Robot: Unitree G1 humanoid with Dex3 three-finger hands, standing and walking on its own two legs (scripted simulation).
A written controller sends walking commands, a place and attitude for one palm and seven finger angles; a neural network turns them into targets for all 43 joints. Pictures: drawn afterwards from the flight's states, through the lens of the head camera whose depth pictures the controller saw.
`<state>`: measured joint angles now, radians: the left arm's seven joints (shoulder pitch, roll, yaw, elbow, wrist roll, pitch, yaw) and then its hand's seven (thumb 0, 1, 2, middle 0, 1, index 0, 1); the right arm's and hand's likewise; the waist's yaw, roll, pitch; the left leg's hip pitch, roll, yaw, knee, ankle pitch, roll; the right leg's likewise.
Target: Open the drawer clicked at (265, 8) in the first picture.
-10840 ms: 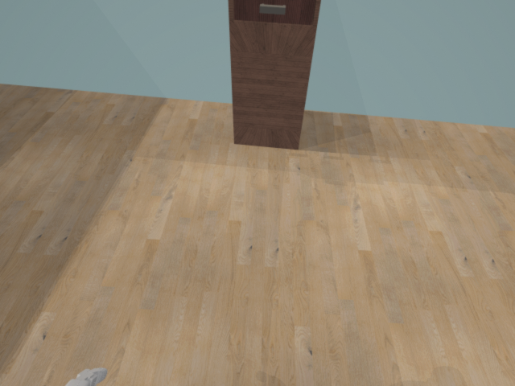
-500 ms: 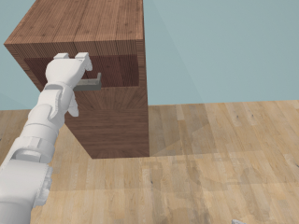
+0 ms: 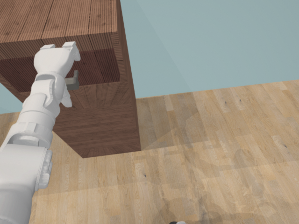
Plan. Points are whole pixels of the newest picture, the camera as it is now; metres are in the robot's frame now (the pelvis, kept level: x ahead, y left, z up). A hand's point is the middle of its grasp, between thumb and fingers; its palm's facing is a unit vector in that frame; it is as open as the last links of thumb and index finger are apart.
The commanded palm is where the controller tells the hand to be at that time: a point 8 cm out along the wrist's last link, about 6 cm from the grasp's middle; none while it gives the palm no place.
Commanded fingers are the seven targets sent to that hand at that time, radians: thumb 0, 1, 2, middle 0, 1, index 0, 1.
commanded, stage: move the hooked fingers above the handle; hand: left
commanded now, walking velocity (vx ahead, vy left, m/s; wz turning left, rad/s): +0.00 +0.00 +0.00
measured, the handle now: (60, 79) +0.54 +0.27 +0.04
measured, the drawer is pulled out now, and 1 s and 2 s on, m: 0.00 0.00 0.00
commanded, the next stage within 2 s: none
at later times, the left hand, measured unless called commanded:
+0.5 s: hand (57, 74) +0.50 +0.24 +0.11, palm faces +0.05 -0.02 -1.00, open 13.8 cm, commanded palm +0.48 +0.26 +0.16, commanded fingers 0.00 -0.50 0.30 -0.30 -1.20 -0.30 -1.20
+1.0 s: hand (49, 85) +0.48 +0.27 +0.08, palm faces -0.06 +0.00 -1.00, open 13.8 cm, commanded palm +0.48 +0.26 +0.15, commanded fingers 0.00 -0.50 0.30 -0.30 -1.20 -0.30 -1.20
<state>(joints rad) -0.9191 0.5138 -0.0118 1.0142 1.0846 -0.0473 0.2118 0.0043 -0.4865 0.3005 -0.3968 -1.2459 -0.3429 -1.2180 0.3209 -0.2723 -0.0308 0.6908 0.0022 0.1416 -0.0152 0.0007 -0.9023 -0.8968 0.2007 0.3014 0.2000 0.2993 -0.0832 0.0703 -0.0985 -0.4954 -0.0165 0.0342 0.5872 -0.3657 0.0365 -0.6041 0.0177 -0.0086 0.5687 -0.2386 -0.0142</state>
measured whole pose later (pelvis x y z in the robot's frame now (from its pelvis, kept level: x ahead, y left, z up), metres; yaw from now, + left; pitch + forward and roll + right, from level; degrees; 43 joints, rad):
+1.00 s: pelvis -0.01 +0.01 +0.00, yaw +2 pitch +17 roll -1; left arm -0.92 0.62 -0.05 1.01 1.06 -0.19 0.13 0.00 -0.49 0.30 -0.32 -1.20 -0.32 -1.20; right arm 0.38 -0.28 -0.04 0.69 0.01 0.10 -0.06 0.00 -0.90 -0.90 0.20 0.30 0.20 0.30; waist -0.09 0.04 -0.09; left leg -0.56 -0.03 0.01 0.64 -0.37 0.05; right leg -0.64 0.00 -0.03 0.58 -0.23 0.00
